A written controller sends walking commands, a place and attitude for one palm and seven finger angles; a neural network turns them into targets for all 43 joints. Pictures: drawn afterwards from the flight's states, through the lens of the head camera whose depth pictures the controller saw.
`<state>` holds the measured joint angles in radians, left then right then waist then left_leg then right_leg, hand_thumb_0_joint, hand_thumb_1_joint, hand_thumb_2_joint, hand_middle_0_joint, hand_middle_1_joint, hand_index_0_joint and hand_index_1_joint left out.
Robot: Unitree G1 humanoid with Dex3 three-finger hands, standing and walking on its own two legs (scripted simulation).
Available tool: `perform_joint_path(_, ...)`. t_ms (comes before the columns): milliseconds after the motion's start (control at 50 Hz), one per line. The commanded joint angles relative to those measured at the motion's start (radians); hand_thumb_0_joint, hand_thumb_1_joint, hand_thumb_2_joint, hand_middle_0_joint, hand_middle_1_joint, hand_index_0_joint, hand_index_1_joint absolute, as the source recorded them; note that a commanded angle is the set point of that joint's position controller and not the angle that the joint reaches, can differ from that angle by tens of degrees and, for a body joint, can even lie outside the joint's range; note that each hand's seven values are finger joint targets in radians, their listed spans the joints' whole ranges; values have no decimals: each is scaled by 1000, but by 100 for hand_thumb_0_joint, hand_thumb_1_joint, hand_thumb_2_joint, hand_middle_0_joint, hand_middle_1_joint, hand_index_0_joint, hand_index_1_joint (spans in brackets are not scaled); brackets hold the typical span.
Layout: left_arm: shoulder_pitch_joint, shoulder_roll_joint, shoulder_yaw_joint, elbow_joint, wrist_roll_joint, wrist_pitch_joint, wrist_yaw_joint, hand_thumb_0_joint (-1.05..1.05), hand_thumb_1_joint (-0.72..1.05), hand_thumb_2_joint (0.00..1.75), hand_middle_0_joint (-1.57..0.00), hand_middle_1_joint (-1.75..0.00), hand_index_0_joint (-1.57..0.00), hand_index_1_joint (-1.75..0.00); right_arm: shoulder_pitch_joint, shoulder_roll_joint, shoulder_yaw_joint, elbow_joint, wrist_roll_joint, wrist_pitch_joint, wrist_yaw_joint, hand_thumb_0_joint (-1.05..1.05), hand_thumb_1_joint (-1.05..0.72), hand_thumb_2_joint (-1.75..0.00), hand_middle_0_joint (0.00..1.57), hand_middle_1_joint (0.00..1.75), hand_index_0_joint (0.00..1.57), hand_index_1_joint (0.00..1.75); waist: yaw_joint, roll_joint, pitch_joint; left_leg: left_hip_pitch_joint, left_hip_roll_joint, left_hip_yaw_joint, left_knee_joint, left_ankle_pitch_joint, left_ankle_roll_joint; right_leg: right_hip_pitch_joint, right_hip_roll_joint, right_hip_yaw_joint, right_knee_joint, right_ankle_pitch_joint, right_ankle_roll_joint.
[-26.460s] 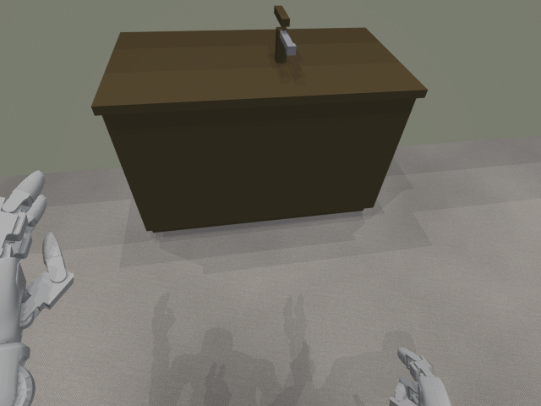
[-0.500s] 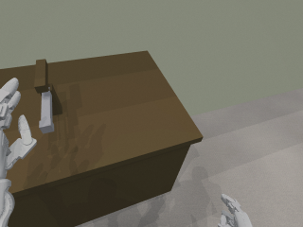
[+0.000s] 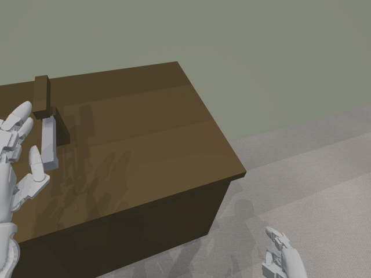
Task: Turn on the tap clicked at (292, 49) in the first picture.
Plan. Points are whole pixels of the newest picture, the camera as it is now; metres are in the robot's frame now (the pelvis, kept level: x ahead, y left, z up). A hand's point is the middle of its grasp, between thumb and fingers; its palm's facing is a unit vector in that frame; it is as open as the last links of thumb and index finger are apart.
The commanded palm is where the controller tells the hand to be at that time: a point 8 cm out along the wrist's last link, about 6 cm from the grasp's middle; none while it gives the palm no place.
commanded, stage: look again from close up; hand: left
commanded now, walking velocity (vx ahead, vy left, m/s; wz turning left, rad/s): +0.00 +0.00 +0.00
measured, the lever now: (48, 161) +0.32 +0.33 +0.05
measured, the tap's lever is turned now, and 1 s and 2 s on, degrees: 0 0 0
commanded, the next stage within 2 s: come to a stop and stand still in 0.02 s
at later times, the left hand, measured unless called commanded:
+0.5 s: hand (34, 155) +0.25 +0.27 +0.18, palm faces +0.45 -0.81 -0.38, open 7.4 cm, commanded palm +0.17 +0.27 +0.17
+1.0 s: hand (43, 176) +0.22 +0.25 +0.16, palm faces +0.39 -0.86 -0.34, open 7.4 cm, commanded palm +0.16 +0.28 +0.17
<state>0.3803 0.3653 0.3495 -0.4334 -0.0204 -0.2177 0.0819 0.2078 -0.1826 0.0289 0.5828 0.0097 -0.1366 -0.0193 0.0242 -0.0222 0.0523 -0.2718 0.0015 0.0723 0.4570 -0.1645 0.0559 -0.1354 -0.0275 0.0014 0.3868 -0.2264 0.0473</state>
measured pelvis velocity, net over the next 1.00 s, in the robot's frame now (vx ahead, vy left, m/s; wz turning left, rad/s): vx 0.00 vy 0.00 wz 0.01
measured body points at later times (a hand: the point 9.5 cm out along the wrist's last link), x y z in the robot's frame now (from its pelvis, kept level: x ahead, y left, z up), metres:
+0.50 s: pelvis +0.00 -0.01 +0.00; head +0.03 +0.02 +0.45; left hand +0.22 +0.31 +0.20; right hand +0.18 -0.23 -0.07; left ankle +0.05 +0.08 -0.74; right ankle -0.01 -0.16 -0.74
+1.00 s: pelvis +0.00 +0.00 +0.00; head +0.02 +0.03 +0.45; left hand +0.20 +0.30 +0.18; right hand +0.19 -0.21 -0.06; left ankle +0.05 +0.08 -0.74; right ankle -0.01 -0.16 -0.74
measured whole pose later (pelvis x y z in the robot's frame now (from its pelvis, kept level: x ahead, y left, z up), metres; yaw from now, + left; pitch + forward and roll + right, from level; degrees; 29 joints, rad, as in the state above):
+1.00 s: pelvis +0.00 +0.00 +0.00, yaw +0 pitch -1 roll -2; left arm 0.38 0.36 0.35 -0.44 -0.03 -0.24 0.10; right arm 0.19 -0.17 0.02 0.59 0.01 -0.16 -0.02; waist 0.02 -0.04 0.05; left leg -0.29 0.00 0.07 0.47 -0.17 0.06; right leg -0.14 -0.03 0.00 0.38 -0.23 0.05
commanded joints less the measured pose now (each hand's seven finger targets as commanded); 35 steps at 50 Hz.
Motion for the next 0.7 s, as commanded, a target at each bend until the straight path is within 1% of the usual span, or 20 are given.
perform_joint_path(0, -46, 178, 118, -224, -12, -66, 18, 0, 90, 90, -20, -30, -20, -30, -78, -134, -58, -164, 3, -50, -13, 0, -90, -90, 20, 30, 20, 30, -5, 88, -166, 137, 94, -117, -88, 13, -28, -41, -30, 24, -50, 128, -74)
perform_joint_path(20, -43, 201, 137, -231, -12, -64, 20, 0, 90, 90, -20, -30, -20, -30, -89, -135, -57, -162, 5, -49, -15, 0, -90, -90, 20, 30, 20, 30, -3, 93, -164, 137, 92, -114, -84, 31, -29, -41, -33, 20, -48, 135, -73)
perform_joint_path(40, -34, 168, 111, -210, -17, -65, 16, 0, 90, 90, -20, -30, -20, -30, -84, -136, -54, -160, 0, -44, -15, 0, -90, -90, 20, 30, 20, 30, -4, 79, -161, 131, 91, -111, -81, 27, -25, -45, -31, 21, -56, 141, -72)
perform_joint_path(80, -43, 164, 103, -216, -19, -66, 15, 0, 90, 90, -20, -30, -20, -30, -81, -139, -58, -161, 3, -43, -16, 0, -90, -90, 20, 30, 20, 30, -7, 94, -153, 133, 90, -110, -81, 10, -26, -55, -33, 29, -58, 129, -74)
perform_joint_path(120, -40, 195, 131, -220, -16, -61, 20, 0, 90, 90, -20, -30, -20, -30, -89, -137, -61, -160, 8, -41, -20, 0, -90, -90, 20, 30, 20, 30, -5, 92, -150, 134, 90, -107, -75, 26, -24, -52, -37, 29, -57, 140, -73)
perform_joint_path(140, -35, 162, 102, -200, -20, -61, 17, 0, 90, 90, -20, -30, -20, -30, -83, -139, -58, -159, 3, -38, -20, 0, -90, -90, 20, 30, 20, 30, -6, 73, -149, 132, 89, -106, -73, 26, -21, -56, -35, 29, -61, 147, -72)
perform_joint_path(220, -30, 194, 129, -207, -19, -55, 26, 0, 90, 90, -20, -30, -20, -30, -88, -141, -63, -160, 10, -35, -24, 0, -90, -90, 20, 30, 20, 30, -4, 68, -148, 130, 81, -104, -59, 31, -20, -53, -48, 43, -65, 155, -75)
perform_joint_path(240, -31, 156, 95, -203, -21, -56, 21, 0, 90, 90, -20, -30, -20, -30, -86, -143, -62, -158, 5, -32, -22, 0, -90, -90, 20, 30, 20, 30, -6, 55, -156, 132, 82, -104, -58, 33, -18, -52, -45, 40, -62, 159, -74)
perform_joint_path(320, -46, 197, 126, -240, -18, -53, 29, 0, 90, 90, -20, -30, -20, -30, -91, -142, -65, -161, 12, -33, -26, 0, -90, -90, 20, 30, 20, 30, -5, 81, -163, 156, 93, -113, -70, 65, -18, -51, -40, 28, -41, 157, -72)
perform_joint_path(340, -978, 924, 667, -425, 110, -141, 28, 0, 90, 90, -20, -30, -20, -30, -32, -158, -74, -136, -62, -62, -16, 0, -90, -90, 20, 30, 20, 30, 36, -111, 22, -22, 102, -74, 77, 100, -21, -220, -89, 104, -140, 247, -72)
perform_joint_path(360, -390, 305, 257, 145, 19, -94, -10, 0, 90, 90, -20, -30, -20, -30, -68, -59, -40, -65, -24, -58, -18, 0, -90, -90, 20, 30, 20, 30, -10, -110, -154, 117, 25, -92, 20, 136, -36, -155, -96, 123, -25, 257, -131)
perform_joint_path(380, -174, 172, 152, 100, -4, -86, -18, 0, 90, 90, -20, -30, -20, -30, -39, -144, -93, -145, -2, -76, -17, 0, -90, -90, 20, 30, 20, 30, 28, 58, -190, 194, 49, -56, 5, 177, -39, -112, -61, 160, -28, 288, -99)
perform_joint_path(400, -130, 150, 99, -64, -27, -93, -17, 0, 90, 90, -20, -30, -20, -30, -34, -152, -96, -150, 7, -76, -6, 0, -90, -90, 20, 30, 20, 30, 18, 134, -231, 200, 67, -81, -28, 209, -23, -54, -53, 108, 6, 223, -79)
perform_joint_path(420, -65, 68, 32, -120, -39, -94, -14, 0, 90, 90, -20, -30, -20, -30, -62, -139, -95, -151, 17, -82, 10, 0, -90, -90, 20, 30, 20, 30, 15, 216, -265, 237, 92, -88, -42, 272, -15, -45, -33, 60, 62, 177, -75)
perform_joint_path(440, -36, 122, 54, -181, -29, -90, -3, 0, 90, 90, -20, -30, -20, -30, -58, -158, -98, -163, 9, -83, 21, 0, -90, -90, 20, 30, 20, 30, 22, 198, -257, 202, 116, -108, -51, 266, -7, -45, -23, 44, 77, 137, -64)
perform_joint_path(500, 30, 175, 104, -209, -29, -83, 17, 0, 90, 90, -20, -30, -20, -30, -74, -147, -86, -173, 7, -81, 23, 0, -90, -90, 20, 30, 20, 30, 23, 27, -203, 70, 113, -123, -77, 55, -13, -18, -22, 33, 39, 64, -55)
perform_joint_path(540, 14, 209, 157, -216, -34, -87, 31, 0, 90, 90, -20, -30, -20, -30, -79, -145, -79, -173, 6, -70, 9, 0, -90, -90, 20, 30, 20, 30, 11, -1, -177, 45, 90, -119, -81, -36, -19, -33, -26, 25, 5, 39, -58)
perform_joint_path(600, -42, 228, 185, -203, -41, -99, 32, 0, 90, 90, -20, -30, -20, -30, -87, -138, -73, -169, 4, -70, -15, 0, -90, -90, 20, 30, 20, 30, 1, 19, -124, 45, 68, -115, -81, -112, -24, -86, -27, 55, -45, -5, -64)
perform_joint_path(620, -101, 255, 199, -249, -37, -103, 35, 0, 90, 90, -20, -30, -20, -30, -102, -141, -70, -167, 6, -70, -21, 0, -90, -90, 20, 30, 20, 30, -3, 64, -117, 58, 72, -116, -86, -111, -23, -93, -26, 50, -42, -2, -65)
perform_joint_path(680, -135, 193, 135, -218, -30, -111, 30, 0, 90, 90, -20, -30, -20, -30, -86, -138, -66, -157, 2, -83, -23, 0, -90, -90, 20, 30, 20, 30, -1, 136, -127, 67, 85, -132, -119, -155, -19, -73, -12, 33, -28, -18, -64)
